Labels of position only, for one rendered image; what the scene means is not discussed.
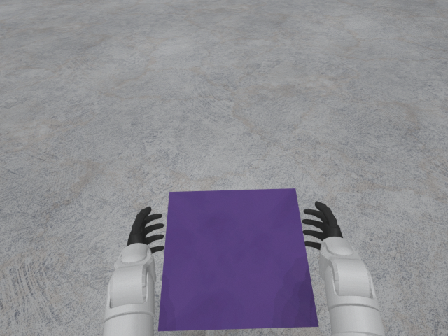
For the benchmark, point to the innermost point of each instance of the left robot forearm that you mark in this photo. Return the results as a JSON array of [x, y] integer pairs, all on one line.
[[130, 296]]

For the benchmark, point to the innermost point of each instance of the right robot forearm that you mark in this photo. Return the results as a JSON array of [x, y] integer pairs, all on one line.
[[350, 291]]

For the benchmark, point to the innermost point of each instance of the carton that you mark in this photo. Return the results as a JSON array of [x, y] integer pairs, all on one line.
[[235, 259]]

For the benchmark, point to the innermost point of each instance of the right robot hand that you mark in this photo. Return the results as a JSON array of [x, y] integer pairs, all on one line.
[[328, 225]]

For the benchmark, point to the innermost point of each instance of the left robot hand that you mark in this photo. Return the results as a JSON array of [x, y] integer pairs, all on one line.
[[139, 231]]

